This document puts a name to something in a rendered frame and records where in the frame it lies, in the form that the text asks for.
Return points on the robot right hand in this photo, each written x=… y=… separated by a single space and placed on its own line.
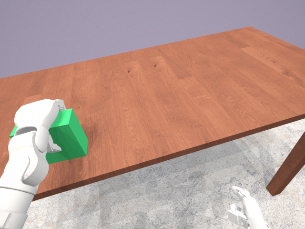
x=238 y=213

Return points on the table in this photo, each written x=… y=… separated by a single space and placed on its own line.
x=143 y=107

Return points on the robot left hand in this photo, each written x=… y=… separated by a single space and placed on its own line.
x=43 y=112

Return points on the sponge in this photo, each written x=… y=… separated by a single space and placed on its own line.
x=68 y=134

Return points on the right robot forearm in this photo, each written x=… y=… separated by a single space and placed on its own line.
x=256 y=223

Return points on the left robot forearm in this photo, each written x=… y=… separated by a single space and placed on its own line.
x=26 y=169

